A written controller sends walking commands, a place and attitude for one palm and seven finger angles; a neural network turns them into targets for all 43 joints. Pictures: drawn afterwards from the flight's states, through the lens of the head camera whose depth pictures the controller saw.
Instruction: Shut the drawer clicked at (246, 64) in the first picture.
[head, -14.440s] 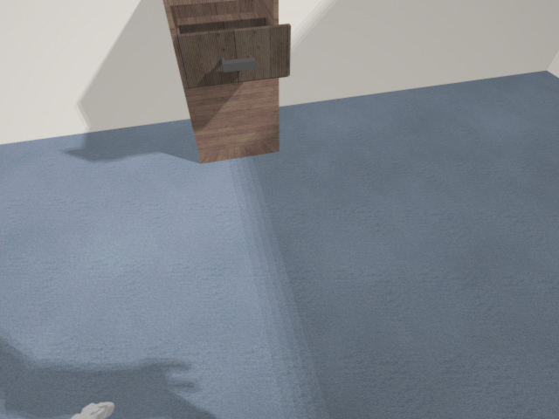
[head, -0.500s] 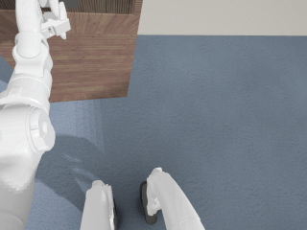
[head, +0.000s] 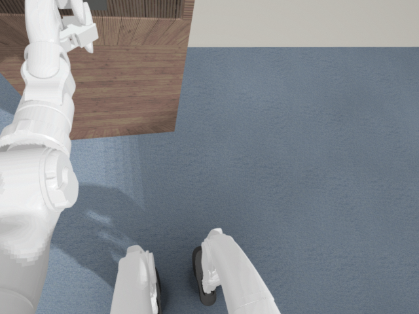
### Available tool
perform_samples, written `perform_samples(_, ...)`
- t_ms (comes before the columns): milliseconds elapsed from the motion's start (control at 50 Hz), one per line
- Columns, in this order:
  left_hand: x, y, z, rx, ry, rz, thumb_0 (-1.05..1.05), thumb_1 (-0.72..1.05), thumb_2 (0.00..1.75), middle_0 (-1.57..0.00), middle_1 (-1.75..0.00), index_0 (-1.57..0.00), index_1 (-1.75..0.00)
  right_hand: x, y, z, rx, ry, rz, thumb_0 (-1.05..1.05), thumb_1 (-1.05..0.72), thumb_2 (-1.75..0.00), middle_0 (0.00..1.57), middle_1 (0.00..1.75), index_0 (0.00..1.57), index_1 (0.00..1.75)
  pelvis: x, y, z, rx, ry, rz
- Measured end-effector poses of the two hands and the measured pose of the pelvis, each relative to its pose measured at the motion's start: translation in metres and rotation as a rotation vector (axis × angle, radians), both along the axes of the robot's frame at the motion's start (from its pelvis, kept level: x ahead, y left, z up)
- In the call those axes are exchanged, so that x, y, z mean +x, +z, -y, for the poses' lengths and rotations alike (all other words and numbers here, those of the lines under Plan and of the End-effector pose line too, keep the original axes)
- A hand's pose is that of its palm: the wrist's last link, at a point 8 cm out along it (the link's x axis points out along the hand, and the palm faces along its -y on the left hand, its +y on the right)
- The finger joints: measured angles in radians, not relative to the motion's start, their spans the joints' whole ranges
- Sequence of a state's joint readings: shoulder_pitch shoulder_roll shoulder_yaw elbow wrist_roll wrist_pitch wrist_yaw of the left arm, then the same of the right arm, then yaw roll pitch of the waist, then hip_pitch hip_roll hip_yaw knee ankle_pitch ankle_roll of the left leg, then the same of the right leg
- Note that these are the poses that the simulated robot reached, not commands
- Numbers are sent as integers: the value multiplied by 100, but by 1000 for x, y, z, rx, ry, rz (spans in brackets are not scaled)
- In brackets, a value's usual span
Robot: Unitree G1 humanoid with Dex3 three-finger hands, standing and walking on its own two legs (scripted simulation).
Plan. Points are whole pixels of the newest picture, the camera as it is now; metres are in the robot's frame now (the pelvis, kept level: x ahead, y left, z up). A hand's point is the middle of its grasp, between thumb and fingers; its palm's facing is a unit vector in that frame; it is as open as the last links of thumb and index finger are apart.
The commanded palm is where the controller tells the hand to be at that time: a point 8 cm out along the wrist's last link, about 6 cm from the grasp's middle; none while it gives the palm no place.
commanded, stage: pull the fist back off the drawer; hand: left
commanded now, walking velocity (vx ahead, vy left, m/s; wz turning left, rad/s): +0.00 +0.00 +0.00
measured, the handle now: out of the picture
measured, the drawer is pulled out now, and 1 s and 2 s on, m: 0.00 0.00 0.00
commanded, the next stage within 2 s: draw the hand back to the body in 0.26 s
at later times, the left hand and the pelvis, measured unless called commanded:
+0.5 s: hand (82, 29) +0.57 +0.12 +0.08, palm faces +0.04 -1.00 -0.05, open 3.3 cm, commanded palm +0.51 +0.17 +0.10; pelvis +0.05 -0.01 +0.04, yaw -1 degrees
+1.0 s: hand out of the picture +0.38 +0.17 +0.19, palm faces +0.09 -0.98 -0.19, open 3.3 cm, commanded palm +0.35 +0.23 +0.21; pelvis +0.07 -0.01 +0.12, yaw +2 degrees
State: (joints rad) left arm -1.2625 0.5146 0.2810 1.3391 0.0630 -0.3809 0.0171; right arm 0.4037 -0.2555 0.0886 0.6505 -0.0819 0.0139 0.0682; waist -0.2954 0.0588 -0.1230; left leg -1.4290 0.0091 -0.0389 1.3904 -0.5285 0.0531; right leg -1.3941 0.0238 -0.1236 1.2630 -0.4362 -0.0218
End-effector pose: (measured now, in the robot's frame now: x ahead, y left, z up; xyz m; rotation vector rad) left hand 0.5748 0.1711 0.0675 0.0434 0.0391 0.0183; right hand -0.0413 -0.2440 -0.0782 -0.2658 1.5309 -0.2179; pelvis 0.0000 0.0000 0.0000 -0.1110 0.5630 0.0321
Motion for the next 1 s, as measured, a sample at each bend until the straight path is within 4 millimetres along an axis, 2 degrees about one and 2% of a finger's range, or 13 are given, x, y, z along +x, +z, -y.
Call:
perform_samples(160, -5, -1, 8, -17, 7, -1, 1, 80, 92, -140, -160, -140, -160, 21, 2, 2, 32, -18, 22, 1, -91, -90, 20, 30, 20, 30, 14, 11, 2, 17, -18, 18)
perform_samples(360, -9, 4, 10, -11, 17, 9, 1, 89, 90, -140, -160, -140, -160, 68, 4, 10, 54, -9, 76, 1, -91, -90, 20, 30, 20, 30, 37, 25, 6, 40, -30, 37)
perform_samples(460, -17, 11, 1, -8, 27, 38, 2, 90, 90, -140, -160, -140, -160, 91, 8, 15, 58, -18, 110, 1, -91, -90, 20, 30, 20, 30, 47, 33, 9, 51, -41, 51)
perform_samples(520, -38, 22, -9, 7, 22, 47, 2, 90, 90, -139, -160, -140, -160, 109, 17, 15, 77, -31, 152, 1, -91, -90, 20, 30, 20, 30, 56, 46, 9, 59, -50, 80)
perform_samples(640, -94, 49, -27, -8, 28, 12, 2, 90, 89, -139, -160, -140, -160, 158, 45, 13, 99, 18, 275, 1, -91, -90, 20, 30, 20, 30, 70, 77, 11, 67, -33, 167)
perform_samples(820, -154, 94, -39, -9, -7, 69, 1, 90, 90, -140, -160, -140, -160, 236, 83, 16, 71, 120, 531, 1, -91, -90, 20, 30, 20, 30, 75, 97, 10, 73, 3, 292)
perform_samples(880, -173, 106, -43, -14, -12, 71, 1, 90, 89, -140, -160, -140, -160, 255, 95, 12, 77, 140, 617, 1, -91, -90, 19, 30, 20, 30, 73, 102, 9, 79, 3, 331)
perform_samples(1000, -217, 130, -54, 145, 79, -5, 1, 90, 89, -140, -160, -140, -160, 282, 122, -6, 88, 140, 715, 1, -91, -90, 19, 30, 19, 30, 71, 120, 8, 95, -5, 433)
